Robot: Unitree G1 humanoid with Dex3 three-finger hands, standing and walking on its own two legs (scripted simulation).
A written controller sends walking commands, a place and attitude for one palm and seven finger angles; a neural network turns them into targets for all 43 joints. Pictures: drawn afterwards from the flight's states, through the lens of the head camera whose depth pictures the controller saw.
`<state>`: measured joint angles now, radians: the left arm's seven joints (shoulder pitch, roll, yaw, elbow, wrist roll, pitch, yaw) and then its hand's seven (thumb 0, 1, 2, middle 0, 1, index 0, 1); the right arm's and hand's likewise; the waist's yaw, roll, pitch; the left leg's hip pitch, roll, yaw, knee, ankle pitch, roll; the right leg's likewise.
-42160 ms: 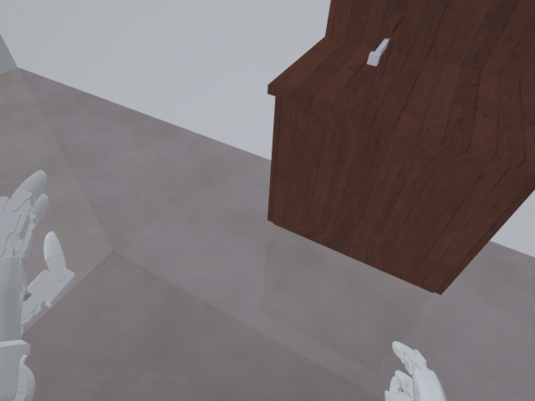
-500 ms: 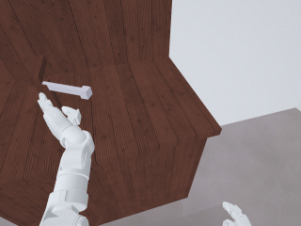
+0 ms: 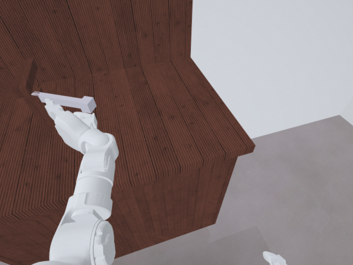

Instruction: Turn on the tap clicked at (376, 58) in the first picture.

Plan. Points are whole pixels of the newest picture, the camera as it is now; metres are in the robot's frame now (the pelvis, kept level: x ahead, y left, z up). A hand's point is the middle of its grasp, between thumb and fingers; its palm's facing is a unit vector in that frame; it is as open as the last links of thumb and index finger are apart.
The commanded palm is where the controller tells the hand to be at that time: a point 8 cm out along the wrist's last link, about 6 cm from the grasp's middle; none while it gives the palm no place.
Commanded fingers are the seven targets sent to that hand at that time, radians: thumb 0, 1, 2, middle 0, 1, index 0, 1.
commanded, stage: push the lever round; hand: left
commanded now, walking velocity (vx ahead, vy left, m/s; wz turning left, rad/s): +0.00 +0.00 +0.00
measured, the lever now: (87, 104) +0.45 +0.23 +0.14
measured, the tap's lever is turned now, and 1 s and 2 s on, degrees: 59 86 86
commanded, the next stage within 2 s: lift the hand up off the lever in 0.56 s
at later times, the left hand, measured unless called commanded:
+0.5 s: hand (94, 112) +0.44 +0.22 +0.13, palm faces +0.84 -0.53 -0.10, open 8.0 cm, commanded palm +0.40 +0.23 +0.12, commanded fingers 0.00 0.90 0.90 -0.15 -0.15 -0.15 -0.15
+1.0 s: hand (96, 106) +0.46 +0.22 +0.13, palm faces +0.84 -0.54 -0.09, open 8.0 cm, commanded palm +0.41 +0.23 +0.14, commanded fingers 0.00 0.90 0.90 -0.15 -0.15 -0.15 -0.15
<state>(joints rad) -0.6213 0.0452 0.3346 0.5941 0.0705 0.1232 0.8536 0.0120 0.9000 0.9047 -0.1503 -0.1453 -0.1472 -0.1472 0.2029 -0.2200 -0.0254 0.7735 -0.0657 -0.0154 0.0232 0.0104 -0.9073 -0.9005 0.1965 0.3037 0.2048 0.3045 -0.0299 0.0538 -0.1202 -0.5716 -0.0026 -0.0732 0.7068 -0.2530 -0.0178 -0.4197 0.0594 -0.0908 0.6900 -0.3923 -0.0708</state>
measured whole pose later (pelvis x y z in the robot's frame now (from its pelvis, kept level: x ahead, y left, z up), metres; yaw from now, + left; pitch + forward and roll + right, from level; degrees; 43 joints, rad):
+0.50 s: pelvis +0.01 -0.01 +0.00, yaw +0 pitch +9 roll -1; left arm -0.72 0.08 0.41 0.72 0.11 0.09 0.88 0.01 0.90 0.91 -0.15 -0.15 -0.11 -0.14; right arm 0.22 -0.23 -0.03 0.78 -0.08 -0.02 0.02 0.01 -0.91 -0.90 0.20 0.30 0.20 0.30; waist -0.05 0.04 -0.13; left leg -0.61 0.00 -0.08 0.72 -0.26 -0.03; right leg -0.46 0.06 -0.10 0.71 -0.41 -0.08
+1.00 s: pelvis +0.00 -0.01 +0.00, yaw -1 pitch +9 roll -1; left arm -0.78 0.15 0.50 0.81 0.13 0.07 0.86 0.01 0.90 0.90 -0.15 -0.15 -0.11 -0.14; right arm 0.29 -0.23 -0.04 0.78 -0.08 -0.02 0.03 0.01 -0.91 -0.90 0.20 0.30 0.20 0.30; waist -0.09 0.05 -0.13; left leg -0.63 0.02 -0.07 0.73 -0.26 -0.03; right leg -0.48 0.08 -0.09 0.71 -0.40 -0.09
